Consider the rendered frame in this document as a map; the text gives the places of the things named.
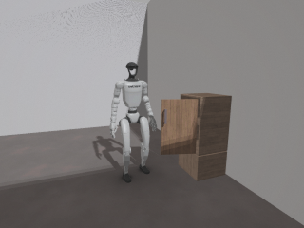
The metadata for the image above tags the robot left upper arm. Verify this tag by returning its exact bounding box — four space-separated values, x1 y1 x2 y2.
140 80 149 103

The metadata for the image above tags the left robot hand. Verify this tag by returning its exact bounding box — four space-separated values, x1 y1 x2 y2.
149 117 157 132

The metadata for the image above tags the robot left forearm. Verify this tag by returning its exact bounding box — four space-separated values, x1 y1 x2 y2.
144 99 154 118

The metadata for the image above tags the robot right forearm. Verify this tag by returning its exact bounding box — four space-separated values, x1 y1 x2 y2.
110 98 118 123

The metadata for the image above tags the robot right upper arm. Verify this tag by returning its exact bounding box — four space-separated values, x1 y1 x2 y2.
113 81 124 105

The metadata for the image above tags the handle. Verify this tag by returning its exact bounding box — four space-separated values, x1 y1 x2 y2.
164 109 167 124

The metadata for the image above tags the right robot hand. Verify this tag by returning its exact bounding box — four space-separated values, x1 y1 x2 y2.
109 122 118 139

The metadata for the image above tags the cupboard door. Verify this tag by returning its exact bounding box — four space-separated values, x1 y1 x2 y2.
161 99 199 155

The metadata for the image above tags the humanoid robot torso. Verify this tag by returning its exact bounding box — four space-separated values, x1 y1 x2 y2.
122 79 143 124

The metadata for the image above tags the right robot shin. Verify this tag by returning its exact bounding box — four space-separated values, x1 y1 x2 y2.
123 148 130 174

